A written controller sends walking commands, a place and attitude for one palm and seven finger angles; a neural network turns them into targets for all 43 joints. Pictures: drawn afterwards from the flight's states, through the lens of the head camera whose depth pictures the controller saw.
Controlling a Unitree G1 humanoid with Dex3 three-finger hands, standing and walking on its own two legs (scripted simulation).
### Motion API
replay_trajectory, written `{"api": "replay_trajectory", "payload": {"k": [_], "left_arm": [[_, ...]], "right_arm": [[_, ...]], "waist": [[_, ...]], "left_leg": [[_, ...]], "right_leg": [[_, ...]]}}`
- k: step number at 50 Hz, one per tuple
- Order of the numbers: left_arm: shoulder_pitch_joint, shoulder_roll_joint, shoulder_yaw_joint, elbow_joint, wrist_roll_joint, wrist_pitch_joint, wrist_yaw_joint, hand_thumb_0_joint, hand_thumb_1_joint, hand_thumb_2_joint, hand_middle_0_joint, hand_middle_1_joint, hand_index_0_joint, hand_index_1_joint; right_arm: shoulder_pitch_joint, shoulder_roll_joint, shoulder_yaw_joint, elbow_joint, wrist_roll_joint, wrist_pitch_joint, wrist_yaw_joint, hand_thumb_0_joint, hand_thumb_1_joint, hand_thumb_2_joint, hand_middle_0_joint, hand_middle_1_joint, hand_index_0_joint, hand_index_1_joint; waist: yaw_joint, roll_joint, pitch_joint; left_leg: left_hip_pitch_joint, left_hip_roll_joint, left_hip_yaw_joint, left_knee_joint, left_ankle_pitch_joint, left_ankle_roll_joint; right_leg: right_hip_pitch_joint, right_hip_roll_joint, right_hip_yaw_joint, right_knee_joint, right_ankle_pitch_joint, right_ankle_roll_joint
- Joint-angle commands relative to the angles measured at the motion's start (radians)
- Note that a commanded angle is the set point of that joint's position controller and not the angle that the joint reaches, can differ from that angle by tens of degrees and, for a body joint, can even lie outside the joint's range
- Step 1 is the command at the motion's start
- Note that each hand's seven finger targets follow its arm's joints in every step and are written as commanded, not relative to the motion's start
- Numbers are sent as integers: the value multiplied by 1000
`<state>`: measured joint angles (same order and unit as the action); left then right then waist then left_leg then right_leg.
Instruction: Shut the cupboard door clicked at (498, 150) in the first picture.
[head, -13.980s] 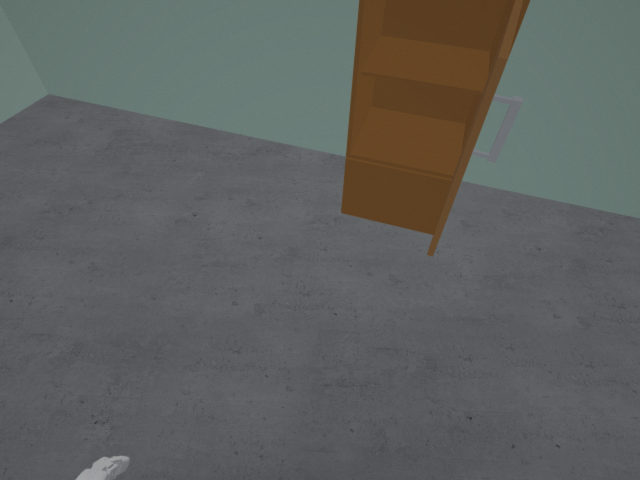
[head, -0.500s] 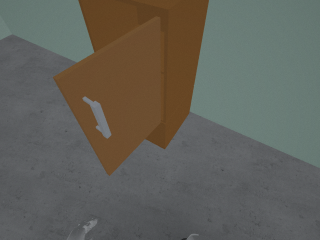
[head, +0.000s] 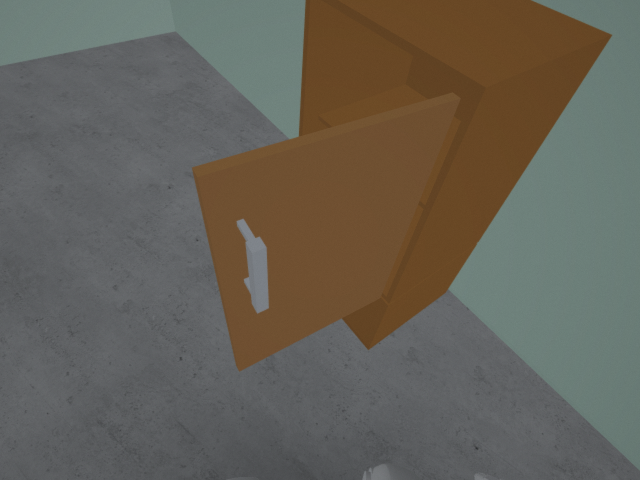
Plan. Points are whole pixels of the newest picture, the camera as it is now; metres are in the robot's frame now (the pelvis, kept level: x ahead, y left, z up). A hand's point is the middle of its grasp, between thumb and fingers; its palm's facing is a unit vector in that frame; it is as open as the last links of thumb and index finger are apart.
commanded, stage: shuffle to correct the standing spot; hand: left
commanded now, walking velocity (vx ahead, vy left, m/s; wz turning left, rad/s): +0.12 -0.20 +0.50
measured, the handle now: (252, 268) +0.38 +0.13 +0.00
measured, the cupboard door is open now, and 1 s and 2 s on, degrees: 84 84 84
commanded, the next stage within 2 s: come to a stop and stand still in 1.04 s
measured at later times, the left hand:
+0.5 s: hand out of the picture +0.09 +0.07 -0.16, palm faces +0.29 -0.94 -0.20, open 7.3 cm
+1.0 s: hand out of the picture +0.10 +0.02 -0.16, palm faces +0.42 -0.88 -0.22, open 7.4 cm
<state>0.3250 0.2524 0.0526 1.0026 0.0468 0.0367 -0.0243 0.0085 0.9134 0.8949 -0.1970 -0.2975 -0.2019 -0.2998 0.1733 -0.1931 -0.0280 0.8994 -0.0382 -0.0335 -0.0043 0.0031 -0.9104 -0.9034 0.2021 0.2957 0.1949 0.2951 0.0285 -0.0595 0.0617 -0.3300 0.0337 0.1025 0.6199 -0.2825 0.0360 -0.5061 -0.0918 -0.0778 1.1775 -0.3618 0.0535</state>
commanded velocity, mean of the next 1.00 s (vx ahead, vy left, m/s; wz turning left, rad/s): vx -0.01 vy -0.19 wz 0.42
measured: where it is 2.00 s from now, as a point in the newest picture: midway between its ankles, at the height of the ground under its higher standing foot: outside the picture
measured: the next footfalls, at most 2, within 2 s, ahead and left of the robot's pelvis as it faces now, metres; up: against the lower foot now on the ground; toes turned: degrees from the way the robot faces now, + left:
right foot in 0.24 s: +0.17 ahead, -0.20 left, +0.00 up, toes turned +1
left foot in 0.60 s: +0.14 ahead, -0.03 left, +0.00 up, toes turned +29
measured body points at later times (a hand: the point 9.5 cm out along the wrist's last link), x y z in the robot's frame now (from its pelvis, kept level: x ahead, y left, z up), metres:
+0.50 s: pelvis +0.10 -0.12 +0.01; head +0.12 -0.10 +0.46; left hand +0.07 +0.12 -0.14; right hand +0.24 -0.34 -0.13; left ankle +0.07 -0.03 -0.66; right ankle +0.13 -0.20 -0.73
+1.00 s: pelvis +0.12 -0.20 +0.01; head +0.16 -0.16 +0.46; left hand +0.08 +0.06 -0.14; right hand +0.27 -0.42 -0.12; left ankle +0.11 -0.05 -0.73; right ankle +0.19 -0.37 -0.69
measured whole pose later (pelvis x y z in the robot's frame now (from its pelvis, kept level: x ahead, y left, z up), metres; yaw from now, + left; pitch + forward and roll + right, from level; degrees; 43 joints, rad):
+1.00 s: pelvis +0.12 -0.20 +0.01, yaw +26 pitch +1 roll -2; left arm 0.18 0.25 0.07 0.94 0.02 0.07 0.00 0.01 0.91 0.90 -0.20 -0.30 -0.20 -0.30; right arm 0.22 -0.19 -0.07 0.95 -0.04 0.03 -0.01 0.01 -0.91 -0.90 0.21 0.30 0.20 0.30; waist -0.04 -0.01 0.10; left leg -0.32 0.11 0.00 0.46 -0.15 -0.04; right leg -0.37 -0.07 -0.02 0.78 -0.41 0.10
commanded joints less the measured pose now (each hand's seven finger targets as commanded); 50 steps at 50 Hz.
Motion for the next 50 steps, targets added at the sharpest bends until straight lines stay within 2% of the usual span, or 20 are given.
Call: {"api": "replay_trajectory", "payload": {"k": [1,7,10,11,12,13,14,16,18,22,25,28,29,30,31,35,37,45,48,50], "left_arm": [[23,43,12,-86,-8,-24,-9,0,900,900,-200,-300,-200,-300],[-42,22,9,-122,-18,-32,-2,0,900,900,-200,-300,-200,-300],[64,48,21,-104,-20,-52,1,0,900,900,-200,-300,-200,-300],[125,94,32,-90,-16,-60,9,0,900,900,-200,-300,-200,-300],[192,189,53,-80,-2,-64,25,0,900,900,-200,-300,-200,-300],[206,203,49,-101,-5,-52,32,0,900,900,-200,-300,-200,-300],[150,174,45,-103,-4,-60,39,0,900,900,-200,-300,-200,-300],[11,78,22,-130,-9,-57,50,0,900,900,-200,-300,-200,-300],[-29,42,7,-138,-3,-66,57,0,900,900,-200,-300,-200,-300],[10,53,7,-120,2,-57,66,0,900,900,-200,-300,-200,-300],[18,75,13,-109,1,-40,59,0,900,900,-200,-300,-200,-300],[3,75,14,-113,-20,-24,45,0,900,900,-200,-300,-200,-300],[16,39,11,-134,-25,-21,36,0,900,900,-200,-300,-200,-300],[4,1,-2,-175,-28,-17,29,0,900,900,-200,-300,-200,-300],[-60,63,3,-204,-12,-1,36,0,900,900,-200,-300,-200,-300],[-50,50,28,-133,-16,17,27,0,900,900,-200,-300,-200,-300],[-15,36,28,-110,-17,24,23,0,900,900,-200,-300,-200,-300],[-127,15,22,-133,-25,19,24,0,900,900,-200,-300,-200,-300],[-126,16,23,-136,-32,11,21,0,900,900,-200,-300,-200,-300],[-56,26,27,-114,-38,3,24,0,900,900,-200,-300,-200,-300]], "right_arm": [[42,-206,-59,-22,8,-12,-16,0,-900,-900,200,300,200,300],[57,-236,-89,-14,0,19,-1,0,-900,-900,200,300,200,300],[25,-229,-96,-24,0,35,-2,0,-900,-900,200,300,200,300],[33,-181,-87,-26,4,35,1,0,-900,-900,200,300,200,300],[64,-81,-65,-45,11,29,3,0,-900,-900,200,300,200,300],[7,-74,-61,-82,16,29,0,0,-900,-900,200,300,200,300],[1,-93,-64,-69,13,35,-2,0,-900,-900,200,300,200,300],[13,-97,-70,-33,13,50,13,0,-900,-900,200,300,200,300],[27,-76,-61,-13,11,59,23,0,-900,-900,200,300,200,300],[-15,-39,-52,-25,11,68,21,0,-900,-900,200,300,200,300],[-9,-30,-43,-35,14,59,12,0,-900,-900,200,300,200,300],[99,-66,-49,-11,9,48,2,0,-900,-900,200,300,200,300],[167,-150,-69,1,2,40,-7,0,-900,-900,200,300,200,300],[214,-255,-90,2,1,39,-20,0,-900,-900,200,300,200,300],[250,-288,-89,17,13,43,-28,0,-900,-900,200,300,200,300],[25,-198,-64,-20,10,28,-34,0,-900,-900,200,300,200,300],[11,-185,-62,-22,11,24,-29,0,-900,-900,200,300,200,300],[106,-230,-100,11,1,46,-19,0,-900,-900,200,300,200,300],[87,-246,-109,7,-3,56,-20,0,-900,-900,200,300,200,300],[49,-251,-116,1,0,61,-22,0,-900,-900,200,300,200,300]], "waist": [[-8,183,-35],[-50,215,-46],[-2,197,-90],[29,52,-112],[51,-278,-163],[76,-271,-162],[54,-313,-151],[-9,-149,-73],[-32,-118,-40],[-14,-58,-8],[-7,-86,-43],[-62,-44,-119],[-97,128,-167],[-112,388,-159],[-136,258,-167],[-28,171,-38],[-14,168,-47],[-82,256,-92],[-81,311,-109],[-49,313,-145]], "left_leg": [[30,215,-221,-346,192,110],[41,190,-253,-294,84,103],[-37,149,-264,-126,40,50],[-167,68,-204,8,-49,11],[-358,-60,-43,297,-321,-44],[-375,-49,-82,523,-428,-23],[-368,-17,-108,649,-382,-19],[-330,28,-89,737,-226,-26],[-276,27,-57,680,-162,-38],[-205,15,2,426,-180,-44],[-113,14,34,188,-189,-39],[140,23,45,-129,52,-22],[345,186,-149,-221,232,40],[429,494,-556,-261,647,205],[371,551,-588,-251,730,263],[119,318,-267,-311,490,128],[85,262,-186,-323,443,99],[197,251,-246,-299,396,104],[155,246,-287,-268,396,94],[121,232,-302,-215,389,68]], "right_leg": [[-54,-37,55,-92,107,30],[76,26,-31,-441,66,48],[308,69,-67,-677,129,40],[467,10,-2,-759,153,17],[611,-259,256,-838,198,-65],[522,-364,362,-899,215,-162],[438,-344,400,-940,142,-184],[335,-259,191,-924,73,-181],[275,-220,57,-898,177,-169],[289,-231,-4,-890,308,-200],[340,-231,-36,-816,448,-210],[306,-177,-117,-609,518,-127],[129,-127,-147,-401,330,-55],[-134,-20,-103,-142,-223,12],[-132,-16,49,-17,-250,4],[-69,-17,109,74,20,42],[-15,-8,94,36,68,48],[40,26,38,-305,-43,58],[136,58,23,-445,-78,33],[244,73,13,-621,-9,14]]}}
